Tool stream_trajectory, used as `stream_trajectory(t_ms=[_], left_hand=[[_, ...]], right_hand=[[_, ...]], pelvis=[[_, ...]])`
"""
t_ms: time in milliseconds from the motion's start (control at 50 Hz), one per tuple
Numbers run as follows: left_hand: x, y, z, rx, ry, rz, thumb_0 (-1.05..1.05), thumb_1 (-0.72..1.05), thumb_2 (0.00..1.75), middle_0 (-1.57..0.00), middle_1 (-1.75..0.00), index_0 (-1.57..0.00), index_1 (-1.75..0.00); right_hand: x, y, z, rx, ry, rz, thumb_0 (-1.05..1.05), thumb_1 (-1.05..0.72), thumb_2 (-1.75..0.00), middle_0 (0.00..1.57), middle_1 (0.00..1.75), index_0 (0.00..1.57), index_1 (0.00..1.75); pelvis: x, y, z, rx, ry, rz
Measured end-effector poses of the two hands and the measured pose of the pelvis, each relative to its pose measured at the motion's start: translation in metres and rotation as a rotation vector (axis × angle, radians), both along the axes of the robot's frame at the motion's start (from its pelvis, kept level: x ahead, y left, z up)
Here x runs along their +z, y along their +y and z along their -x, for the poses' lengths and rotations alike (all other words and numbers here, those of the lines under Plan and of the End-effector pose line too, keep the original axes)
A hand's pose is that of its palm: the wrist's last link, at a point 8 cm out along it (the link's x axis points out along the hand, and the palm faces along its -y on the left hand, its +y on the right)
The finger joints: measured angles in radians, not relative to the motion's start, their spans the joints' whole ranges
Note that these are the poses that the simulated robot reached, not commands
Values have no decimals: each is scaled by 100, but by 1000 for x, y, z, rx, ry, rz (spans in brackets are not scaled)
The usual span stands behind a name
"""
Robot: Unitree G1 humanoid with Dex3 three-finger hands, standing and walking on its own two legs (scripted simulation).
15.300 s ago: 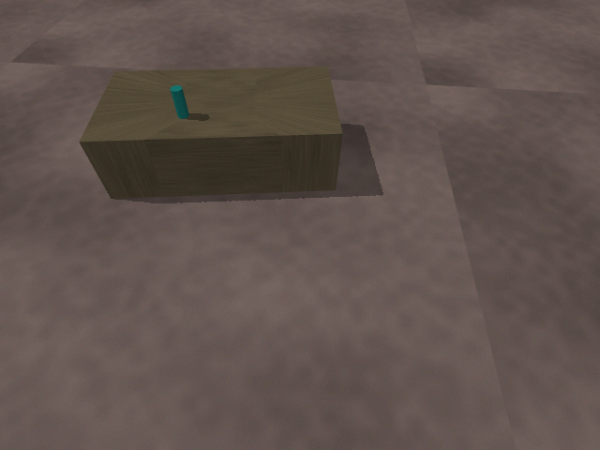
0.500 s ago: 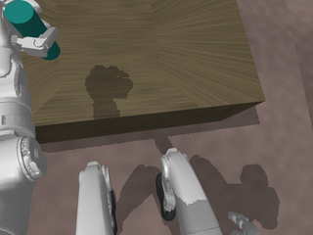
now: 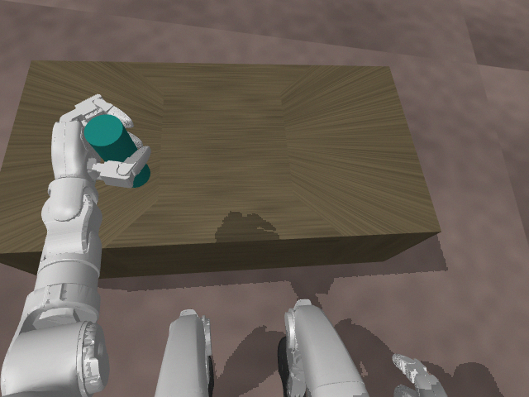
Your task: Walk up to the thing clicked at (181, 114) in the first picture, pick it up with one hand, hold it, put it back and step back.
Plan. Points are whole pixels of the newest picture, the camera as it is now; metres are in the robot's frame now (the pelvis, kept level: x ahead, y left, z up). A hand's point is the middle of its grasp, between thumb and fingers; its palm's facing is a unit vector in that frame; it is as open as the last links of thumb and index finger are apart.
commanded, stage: lift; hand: left
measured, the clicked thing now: (121, 155) +0.46 +0.19 +0.02
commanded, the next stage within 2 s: hold in 1.04 s
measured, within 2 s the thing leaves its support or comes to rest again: neither
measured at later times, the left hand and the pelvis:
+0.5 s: hand (97, 146) +0.41 +0.18 +0.11, palm faces +0.07 -1.00 +0.00, open 7.4 cm; pelvis +0.03 +0.00 +0.07, yaw +1 degrees
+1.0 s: hand (90, 150) +0.38 +0.18 +0.14, palm faces +0.06 -1.00 +0.00, open 7.4 cm; pelvis +0.04 +0.00 +0.10, yaw +2 degrees
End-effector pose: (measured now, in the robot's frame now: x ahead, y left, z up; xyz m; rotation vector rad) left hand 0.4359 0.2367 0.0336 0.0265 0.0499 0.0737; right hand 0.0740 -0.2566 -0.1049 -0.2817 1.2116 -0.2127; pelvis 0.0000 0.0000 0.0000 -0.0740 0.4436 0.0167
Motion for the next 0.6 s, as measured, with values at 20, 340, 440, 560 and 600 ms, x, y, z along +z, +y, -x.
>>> stream_trajectory(t_ms=[20,340,440,560,600], left_hand=[[5,0,4,0,-1,1,-3,-25,122,-87,-125,-95,-130],[60,1,41,-3,-10,20,-3,-25,122,-87,-125,-95,-129],[71,0,48,-3,-13,23,-3,-25,122,-87,-125,-95,-129],[82,-1,55,-10,-19,22,-3,-25,122,-88,-125,-95,-129],[85,-2,58,-13,-19,20,-3,-25,122,-88,-125,-95,-129]], right_hand=[[5,0,-4,3,-11,0,1,-91,-89,21,30,20,30],[62,7,-59,61,-148,-14,1,-91,-89,21,30,20,30],[73,11,-66,69,-163,-26,1,-91,-89,21,30,20,30],[81,15,-70,66,-171,-41,1,-91,-89,21,30,20,30],[84,15,-71,65,-173,-45,1,-91,-89,21,30,20,30]], pelvis=[[4,0,-1,1,-9,-1],[57,1,-20,15,-123,-18],[67,1,-25,17,-148,-22],[77,1,-29,16,-175,-27],[80,1,-31,16,-184,-29]])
